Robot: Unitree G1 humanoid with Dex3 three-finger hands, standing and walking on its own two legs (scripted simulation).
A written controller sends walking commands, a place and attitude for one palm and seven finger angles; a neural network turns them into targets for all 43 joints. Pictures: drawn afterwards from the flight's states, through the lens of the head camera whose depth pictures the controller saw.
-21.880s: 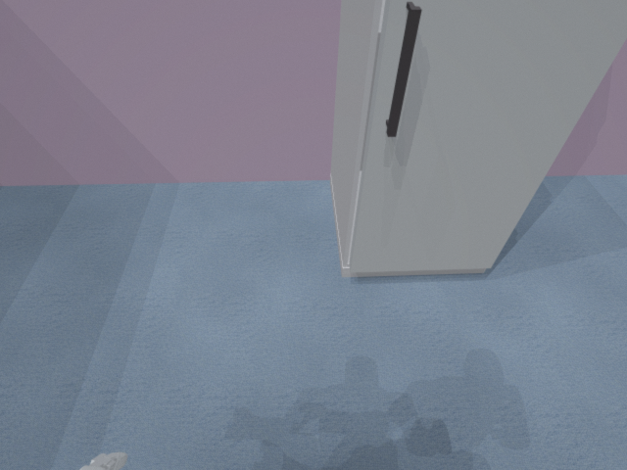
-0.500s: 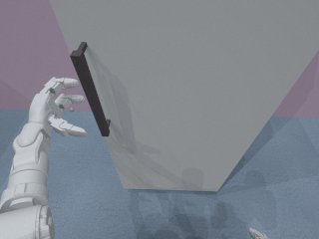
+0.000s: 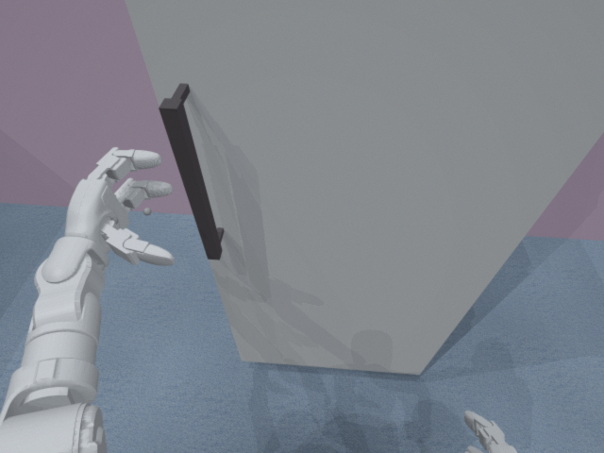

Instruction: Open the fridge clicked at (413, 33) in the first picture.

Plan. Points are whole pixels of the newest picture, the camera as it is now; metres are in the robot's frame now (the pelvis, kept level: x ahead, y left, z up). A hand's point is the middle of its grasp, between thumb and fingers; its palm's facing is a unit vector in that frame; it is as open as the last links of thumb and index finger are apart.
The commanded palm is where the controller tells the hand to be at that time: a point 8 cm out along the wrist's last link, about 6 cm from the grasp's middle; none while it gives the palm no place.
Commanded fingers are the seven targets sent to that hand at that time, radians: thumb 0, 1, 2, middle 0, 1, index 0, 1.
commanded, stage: move the hooked fingers beside the handle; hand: left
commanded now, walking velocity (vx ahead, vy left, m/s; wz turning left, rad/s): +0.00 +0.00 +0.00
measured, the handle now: (201, 185) +0.45 +0.16 +0.11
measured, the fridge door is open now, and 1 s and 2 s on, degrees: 0 0 0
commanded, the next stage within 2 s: feel for the door with the fingertips in 0.28 s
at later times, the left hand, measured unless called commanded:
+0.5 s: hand (152, 215) +0.38 +0.21 +0.13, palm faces -0.05 -1.00 -0.01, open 14.0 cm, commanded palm +0.35 +0.25 +0.12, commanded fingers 0.00 -0.50 0.30 -0.30 -1.20 -0.30 -1.20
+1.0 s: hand (178, 211) +0.38 +0.17 +0.13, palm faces -0.05 -1.00 -0.01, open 14.0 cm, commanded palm +0.36 +0.23 +0.12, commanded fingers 0.00 -0.50 0.30 -0.30 -1.20 -0.30 -1.20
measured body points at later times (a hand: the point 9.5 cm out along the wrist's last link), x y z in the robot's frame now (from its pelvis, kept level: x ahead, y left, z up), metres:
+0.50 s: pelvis -0.01 +0.00 +0.00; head +0.01 -0.01 +0.45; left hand +0.37 +0.26 +0.13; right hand +0.10 -0.26 -0.10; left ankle +0.02 +0.13 -0.72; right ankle -0.02 -0.13 -0.72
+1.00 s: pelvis -0.01 -0.01 +0.00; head +0.01 -0.01 +0.45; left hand +0.38 +0.23 +0.13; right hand +0.12 -0.25 -0.10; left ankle +0.02 +0.13 -0.72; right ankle -0.02 -0.13 -0.72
